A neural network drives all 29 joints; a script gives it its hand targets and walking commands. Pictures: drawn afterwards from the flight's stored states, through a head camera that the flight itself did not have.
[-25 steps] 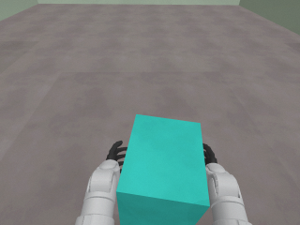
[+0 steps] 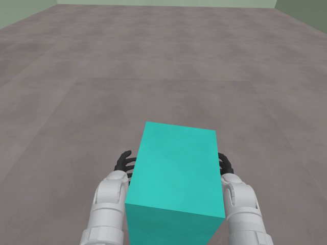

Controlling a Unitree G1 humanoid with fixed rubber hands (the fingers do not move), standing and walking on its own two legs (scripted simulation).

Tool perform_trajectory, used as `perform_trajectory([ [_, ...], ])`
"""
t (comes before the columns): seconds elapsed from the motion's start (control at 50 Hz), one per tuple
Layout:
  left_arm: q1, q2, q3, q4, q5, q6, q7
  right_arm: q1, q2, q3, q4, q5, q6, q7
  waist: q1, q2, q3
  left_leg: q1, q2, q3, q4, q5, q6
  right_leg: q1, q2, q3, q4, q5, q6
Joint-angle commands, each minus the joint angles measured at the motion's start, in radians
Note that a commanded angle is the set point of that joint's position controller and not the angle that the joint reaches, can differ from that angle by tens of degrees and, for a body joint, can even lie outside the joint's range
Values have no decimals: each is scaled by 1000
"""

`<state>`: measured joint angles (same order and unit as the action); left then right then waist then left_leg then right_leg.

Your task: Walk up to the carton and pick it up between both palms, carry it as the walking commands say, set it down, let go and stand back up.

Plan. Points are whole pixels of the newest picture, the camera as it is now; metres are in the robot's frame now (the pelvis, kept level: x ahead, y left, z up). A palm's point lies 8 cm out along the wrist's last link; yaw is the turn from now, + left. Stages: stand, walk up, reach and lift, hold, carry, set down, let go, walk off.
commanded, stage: reach and lift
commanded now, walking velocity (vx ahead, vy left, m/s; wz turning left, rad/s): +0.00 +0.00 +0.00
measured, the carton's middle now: (171, 193) +0.28 +0.01 -0.01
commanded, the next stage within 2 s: hold in 0.60 s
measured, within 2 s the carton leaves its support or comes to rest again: neither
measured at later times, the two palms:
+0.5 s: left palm (121, 181) +0.28 +0.14 +0.04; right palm (229, 184) +0.29 -0.13 +0.04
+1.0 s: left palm (122, 181) +0.28 +0.13 +0.04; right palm (231, 189) +0.27 -0.14 +0.04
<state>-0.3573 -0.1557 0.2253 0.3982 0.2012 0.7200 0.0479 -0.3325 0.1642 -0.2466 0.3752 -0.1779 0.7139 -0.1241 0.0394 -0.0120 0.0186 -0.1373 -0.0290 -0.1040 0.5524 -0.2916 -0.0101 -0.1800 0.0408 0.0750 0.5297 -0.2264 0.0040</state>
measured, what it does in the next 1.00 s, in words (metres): stands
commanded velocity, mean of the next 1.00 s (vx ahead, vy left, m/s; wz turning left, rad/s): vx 0.00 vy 0.00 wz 0.00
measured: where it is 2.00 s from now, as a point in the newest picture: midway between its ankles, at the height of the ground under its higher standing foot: outside the picture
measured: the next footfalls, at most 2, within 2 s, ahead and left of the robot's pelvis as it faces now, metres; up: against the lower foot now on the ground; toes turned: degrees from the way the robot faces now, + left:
none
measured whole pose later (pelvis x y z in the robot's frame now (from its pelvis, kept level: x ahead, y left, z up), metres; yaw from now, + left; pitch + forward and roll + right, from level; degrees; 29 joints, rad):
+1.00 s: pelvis +0.00 +0.01 +0.00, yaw -1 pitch -9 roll +0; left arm -0.30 -0.16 0.18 0.35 0.21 0.76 0.06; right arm -0.28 0.15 -0.22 0.33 -0.18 0.76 -0.10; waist 0.01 -0.01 0.02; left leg -0.09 -0.04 -0.08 0.55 -0.29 0.00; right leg -0.15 0.03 0.10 0.54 -0.23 0.01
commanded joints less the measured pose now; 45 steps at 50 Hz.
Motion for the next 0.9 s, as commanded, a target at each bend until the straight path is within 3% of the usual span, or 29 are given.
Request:
perform_trajectory([
  [0.0, -687, -996, -598, -92, -251, -48, -258, -709, 1072, 664, -88, 247, -19, 273, -13, 11, -336, -1, -57, 17, -115, 169, 18, 151, 24, 22, -109, 146, 11],
  [0.04, -692, -1005, -611, -135, -260, -57, -253, -695, 1098, 670, -89, 252, -16, 273, -12, -14, -358, -5, -50, 11, -107, 178, 25, 166, 28, 17, -97, 136, 15],
  [0.06, -700, -1016, -655, -192, -282, -60, -248, -652, 1096, 685, -109, 263, -19, 274, -24, 25, -408, 15, -50, 12, -106, 234, 13, 186, 34, 19, -95, 200, 9],
  [0.12, -626, -991, -610, -123, -263, -44, -255, -690, 1091, 695, -140, 258, -10, 262, -6, -29, -354, -21, -55, 8, -107, 209, 28, 188, 23, 22, -101, 189, 21],
  [0.14, -630, -1000, -626, -153, -272, -41, -255, -643, 1090, 692, -129, 265, -7, 261, -24, 16, -301, -20, -63, 15, -117, 186, 26, 171, 20, 21, -113, 174, 12],
  [0.16, -642, -988, -637, -177, -272, -43, -250, -613, 1088, 686, -119, 255, -9, 269, -27, -10, -305, -16, -61, 7, -121, 187, 22, 165, 25, 15, -114, 172, 14],
  [0.18, -630, -977, -607, -130, -248, -41, -254, -670, 1064, 662, -112, 246, -7, 271, -10, 14, -301, -30, -60, 13, -121, 129, 18, 159, 26, 17, -119, 105, 12],
  [0.2, -640, -992, -639, -182, -263, -45, -249, -633, 1080, 681, -125, 253, -9, 272, -28, -1, -315, -19, -55, 10, -124, 152, 19, 167, 27, 13, -114, 129, 13],
  [0.22, -626, -983, -607, -127, -249, -40, -252, -661, 1078, 672, -109, 257, -8, 274, -14, -7, -272, -12, -47, 13, -125, 92, 27, 128, 18, 19, -120, 56, 11],
  [0.24, -649, -995, -638, -193, -272, -47, -248, -642, 1106, 697, -122, 263, -7, 280, -12, -50, -337, 17, -47, 7, -113, 174, 28, 138, 27, 21, -100, 134, 16],
  [0.28, -636, -1002, -623, -158, -268, -32, -255, -615, 1063, 658, -114, 241, 1, 277, -42, -8, -268, -27, -46, 3, -133, 122, 24, 150, 27, 12, -118, 98, 9],
  [0.3, -632, -1002, -645, -177, -272, -38, -252, -635, 1078, 696, -150, 265, -6, 280, -18, 14, -311, -11, -51, 10, -126, 175, 20, 182, 29, 8, -108, 154, 8],
  [0.32, -607, -991, -618, -163, -271, -38, -251, -663, 1098, 710, -151, 279, -4, 278, -7, -27, -285, -11, -50, 6, -118, 172, 33, 153, 24, 16, -105, 140, 14],
  [0.34, -570, -985, -606, -136, -243, -28, -249, -651, 1076, 684, -142, 265, -2, 280, -5, 34, -274, -26, -61, 18, -126, 160, 26, 170, 19, 16, -119, 136, 8],
  [0.38, -598, -1004, -626, -160, -263, -30, -250, -634, 1079, 690, -140, 256, 0, 286, -7, -34, -305, 5, -43, 8, -123, 154, 27, 150, 34, 8, -110, 104, 11],
  [0.4, -583, -1008, -640, -180, -262, -28, -247, -630, 1088, 701, -165, 272, 1, 286, -6, 9, -287, -5, -48, 10, -131, 160, 26, 151, 30, 8, -113, 116, 4],
  [0.48, -563, -1015, -660, -212, -265, -19, -232, -568, 1079, 670, -122, 250, 11, 289, -19, 16, -298, 26, -38, 6, -134, 188, 12, 149, 40, 7, -107, 130, -4],
  [0.5, -569, -1036, -663, -200, -272, -18, -233, -574, 1075, 668, -142, 259, 1, 290, -35, 58, -300, 25, -49, 6, -130, 199, 10, 137, 34, 10, -111, 144, -6],
  [0.58, -574, -1034, -678, -215, -284, -21, -232, -549, 1056, 676, -140, 265, 4, 300, -43, 44, -251, 2, -36, -1, -143, 160, 15, 127, 37, 1, -112, 106, -7],
  [0.6, -557, -1013, -656, -217, -271, -29, -234, -585, 1069, 690, -158, 264, 1, 304, -15, -16, -275, 2, -31, -1, -130, 150, 28, 133, 36, 8, -106, 88, 4],
  [0.62, -572, -1060, -678, -218, -287, -28, -237, -601, 1063, 695, -185, 279, -6, 302, -43, 23, -305, 10, -39, 0, -133, 139, 19, 150, 37, 3, -105, 87, -3],
  [0.64, -569, -1046, -663, -222, -277, -31, -234, -601, 1074, 690, -172, 268, 0, 306, -24, -5, -317, -3, -31, -2, -129, 137, 27, 149, 37, 9, -96, 85, 5],
  [0.68, -541, -1052, -683, -226, -279, -20, -230, -553, 1060, 691, -172, 266, 10, 309, -43, 16, -305, 24, -26, -6, -138, 202, 18, 138, 43, 2, -97, 135, -3],
  [0.7, -539, -1046, -657, -187, -263, -13, -232, -606, 1035, 679, -191, 265, 6, 309, -14, 45, -285, -5, -32, 9, -138, 163, 13, 145, 43, 0, -101, 108, -3],
  [0.72, -555, -1057, -676, -203, -269, -14, -231, -578, 1042, 674, -170, 261, 6, 313, -37, 47, -280, -11, -30, -2, -142, 145, 10, 141, 45, -1, -100, 104, -4],
  [0.8, -545, -1088, -652, -163, -274, -12, -230, -610, 1032, 688, -173, 272, 8, 315, -49, 46, -251, -23, -20, -15, -156, 92, 18, 147, 49, -5, -94, 59, -10],
  [0.82, -559, -1057, -649, -191, -263, -19, -228, -657, 1050, 692, -196, 277, 0, 321, -23, 11, -243, -29, -34, -2, -149, 77, 23, 131, 42, -4, -99, 36, -6],
  [0.86, -598, -1048, -646, -197, -263, -14, -226, -612, 1053, 656, -129, 268, 14, 329, -21, 53, -235, -34, -26, 4, -154, 66, 15, 119, 43, -1, -98, 24, -9],
  [0.88, -538, -1061, -615, -135, -251, -4, -228, -621, 1032, 658, -135, 262, 18, 327, -30, 26, -196, -31, -24, -4, -163, 32, 21, 113, 42, -9, -100, -4, -11],
])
